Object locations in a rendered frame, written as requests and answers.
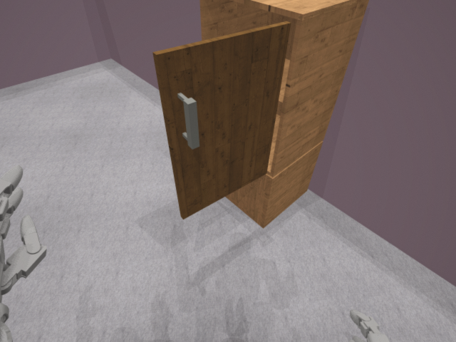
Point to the handle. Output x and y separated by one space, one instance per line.
191 121

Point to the robot left hand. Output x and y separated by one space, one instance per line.
27 257

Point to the cupboard door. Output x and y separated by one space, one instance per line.
236 81

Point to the robot right hand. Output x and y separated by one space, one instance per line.
369 328

